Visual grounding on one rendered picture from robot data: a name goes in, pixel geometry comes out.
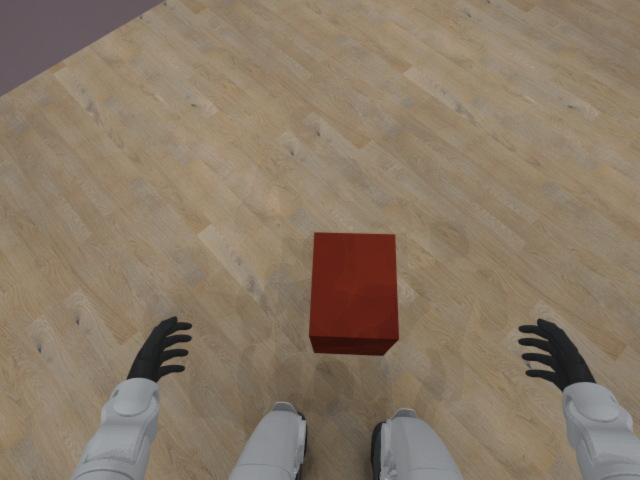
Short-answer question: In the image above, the robot right hand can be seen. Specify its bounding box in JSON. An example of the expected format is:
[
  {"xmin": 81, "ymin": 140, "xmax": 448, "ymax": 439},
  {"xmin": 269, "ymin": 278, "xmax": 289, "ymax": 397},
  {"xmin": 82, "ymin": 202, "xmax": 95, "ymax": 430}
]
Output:
[{"xmin": 518, "ymin": 319, "xmax": 597, "ymax": 393}]

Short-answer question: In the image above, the robot shin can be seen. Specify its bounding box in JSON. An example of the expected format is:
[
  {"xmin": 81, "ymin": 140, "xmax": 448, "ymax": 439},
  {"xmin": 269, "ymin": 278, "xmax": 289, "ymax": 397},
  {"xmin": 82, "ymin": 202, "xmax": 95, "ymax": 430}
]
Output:
[
  {"xmin": 380, "ymin": 408, "xmax": 416, "ymax": 480},
  {"xmin": 272, "ymin": 402, "xmax": 300, "ymax": 480}
]

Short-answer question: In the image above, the robot left hand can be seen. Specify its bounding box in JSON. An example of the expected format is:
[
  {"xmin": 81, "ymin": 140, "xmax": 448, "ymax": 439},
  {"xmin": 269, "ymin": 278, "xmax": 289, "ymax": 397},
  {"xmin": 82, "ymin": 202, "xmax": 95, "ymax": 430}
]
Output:
[{"xmin": 126, "ymin": 316, "xmax": 192, "ymax": 383}]

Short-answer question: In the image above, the right robot shin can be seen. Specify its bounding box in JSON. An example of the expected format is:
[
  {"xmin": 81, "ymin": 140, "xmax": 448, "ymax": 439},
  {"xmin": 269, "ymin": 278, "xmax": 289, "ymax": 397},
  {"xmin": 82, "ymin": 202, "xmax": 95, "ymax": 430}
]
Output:
[{"xmin": 380, "ymin": 408, "xmax": 416, "ymax": 480}]

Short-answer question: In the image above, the robot left forearm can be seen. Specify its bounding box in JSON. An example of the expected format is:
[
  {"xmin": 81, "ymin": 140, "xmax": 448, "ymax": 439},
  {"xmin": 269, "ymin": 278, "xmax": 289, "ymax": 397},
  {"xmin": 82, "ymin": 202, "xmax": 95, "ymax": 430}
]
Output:
[{"xmin": 71, "ymin": 378, "xmax": 160, "ymax": 480}]

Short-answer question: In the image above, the robot right forearm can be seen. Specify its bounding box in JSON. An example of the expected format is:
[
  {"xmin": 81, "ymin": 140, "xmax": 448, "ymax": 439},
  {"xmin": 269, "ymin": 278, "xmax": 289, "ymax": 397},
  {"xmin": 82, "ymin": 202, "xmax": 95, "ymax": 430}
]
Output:
[{"xmin": 562, "ymin": 382, "xmax": 640, "ymax": 480}]

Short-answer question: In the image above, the left robot shin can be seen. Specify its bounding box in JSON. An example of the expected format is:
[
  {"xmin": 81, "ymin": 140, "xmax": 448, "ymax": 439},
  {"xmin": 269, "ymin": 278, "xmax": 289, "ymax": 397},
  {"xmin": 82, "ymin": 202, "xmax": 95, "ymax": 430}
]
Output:
[{"xmin": 272, "ymin": 402, "xmax": 300, "ymax": 480}]

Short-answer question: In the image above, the carton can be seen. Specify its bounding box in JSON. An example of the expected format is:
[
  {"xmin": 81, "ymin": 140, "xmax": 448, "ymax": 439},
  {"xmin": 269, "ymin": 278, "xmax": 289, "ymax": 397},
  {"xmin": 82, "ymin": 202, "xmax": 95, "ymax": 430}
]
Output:
[{"xmin": 309, "ymin": 232, "xmax": 399, "ymax": 356}]

